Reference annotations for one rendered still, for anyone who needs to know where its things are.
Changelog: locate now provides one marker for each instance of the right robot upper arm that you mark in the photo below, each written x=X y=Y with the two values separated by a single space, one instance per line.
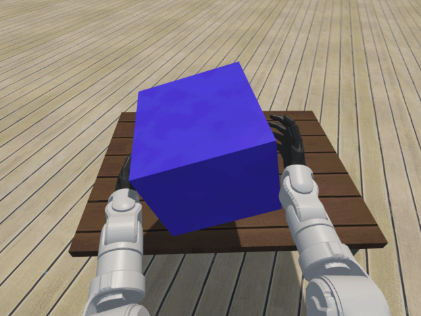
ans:
x=336 y=295

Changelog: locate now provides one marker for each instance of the right robot forearm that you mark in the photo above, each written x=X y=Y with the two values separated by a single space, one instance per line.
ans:
x=320 y=249

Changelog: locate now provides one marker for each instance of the left robot forearm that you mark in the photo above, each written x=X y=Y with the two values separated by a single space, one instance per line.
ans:
x=119 y=280

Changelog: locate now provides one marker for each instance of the table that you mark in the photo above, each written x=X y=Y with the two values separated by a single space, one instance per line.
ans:
x=350 y=216

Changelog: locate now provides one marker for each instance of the right robot hand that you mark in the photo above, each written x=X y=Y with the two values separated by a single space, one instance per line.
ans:
x=292 y=149

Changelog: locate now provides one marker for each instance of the carton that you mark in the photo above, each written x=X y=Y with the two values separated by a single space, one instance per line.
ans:
x=203 y=152

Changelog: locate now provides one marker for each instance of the left robot hand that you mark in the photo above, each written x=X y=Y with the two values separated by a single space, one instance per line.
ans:
x=123 y=177

